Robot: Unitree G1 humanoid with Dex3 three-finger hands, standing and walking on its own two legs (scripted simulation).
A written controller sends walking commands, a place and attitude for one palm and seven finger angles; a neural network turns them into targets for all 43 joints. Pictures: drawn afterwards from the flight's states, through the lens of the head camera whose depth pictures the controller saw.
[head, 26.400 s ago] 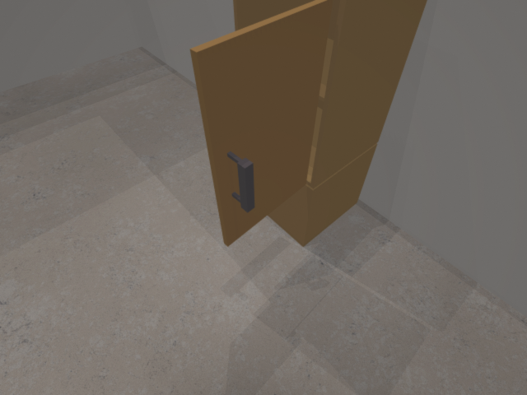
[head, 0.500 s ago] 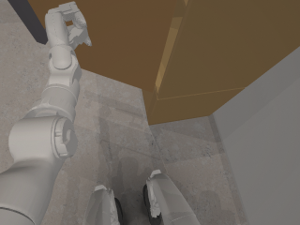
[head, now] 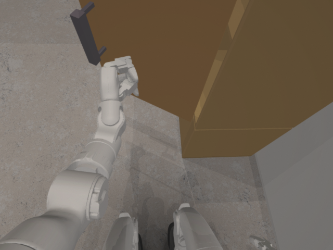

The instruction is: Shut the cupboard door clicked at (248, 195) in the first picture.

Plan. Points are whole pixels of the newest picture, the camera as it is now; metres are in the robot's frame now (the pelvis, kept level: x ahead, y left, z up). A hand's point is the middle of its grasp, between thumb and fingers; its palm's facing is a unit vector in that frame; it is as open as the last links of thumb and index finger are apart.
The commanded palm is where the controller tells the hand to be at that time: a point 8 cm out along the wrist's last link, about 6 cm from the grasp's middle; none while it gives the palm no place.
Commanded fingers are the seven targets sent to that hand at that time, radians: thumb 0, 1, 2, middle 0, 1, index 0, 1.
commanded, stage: draw the hand back to the body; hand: left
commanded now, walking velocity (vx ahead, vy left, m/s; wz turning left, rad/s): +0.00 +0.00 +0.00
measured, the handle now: (92, 35) +0.66 +0.14 +0.04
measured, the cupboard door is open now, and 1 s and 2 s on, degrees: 61 61 61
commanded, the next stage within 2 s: step back with the hand held close in 1.62 s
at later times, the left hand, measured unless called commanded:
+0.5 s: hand (84, 99) +0.40 +0.11 +0.14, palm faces -0.01 -1.00 -0.04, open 3.1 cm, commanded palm +0.35 +0.17 +0.14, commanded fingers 0.00 0.90 0.90 -1.19 -1.38 -1.19 -1.38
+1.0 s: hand out of the picture +0.28 +0.23 +0.22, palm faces +0.27 -0.92 -0.30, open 4.3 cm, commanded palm +0.23 +0.28 +0.25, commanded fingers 0.00 0.90 0.90 -0.50 -0.63 -0.50 -0.63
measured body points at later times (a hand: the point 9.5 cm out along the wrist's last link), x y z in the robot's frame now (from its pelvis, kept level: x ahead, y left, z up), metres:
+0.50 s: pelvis +0.02 +0.00 +0.07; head +0.08 -0.01 +0.51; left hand +0.39 +0.17 +0.14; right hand +0.10 -0.26 -0.05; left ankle +0.01 +0.11 -0.63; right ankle +0.03 -0.08 -0.63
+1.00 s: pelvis +0.04 +0.02 +0.12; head +0.03 +0.00 +0.56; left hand +0.26 +0.28 +0.24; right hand +0.25 -0.17 +0.04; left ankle +0.01 +0.11 -0.63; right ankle +0.03 -0.08 -0.63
